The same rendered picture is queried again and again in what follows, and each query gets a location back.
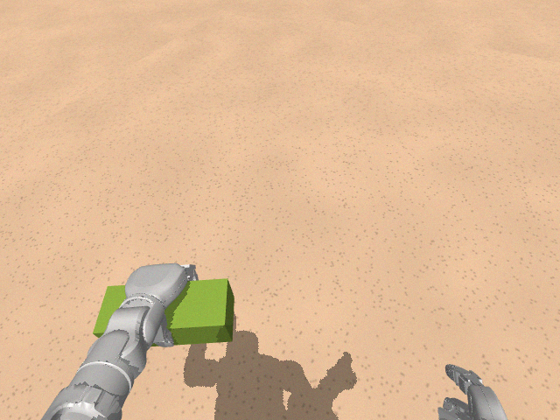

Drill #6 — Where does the right robot hand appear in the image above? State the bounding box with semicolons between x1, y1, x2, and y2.
437;364;508;420

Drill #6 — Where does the left robot arm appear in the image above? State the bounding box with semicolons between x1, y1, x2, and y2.
41;293;165;420

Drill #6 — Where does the carton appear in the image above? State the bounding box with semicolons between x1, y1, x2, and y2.
93;278;235;347

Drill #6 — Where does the left robot hand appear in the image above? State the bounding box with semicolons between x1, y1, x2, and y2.
125;263;199;347

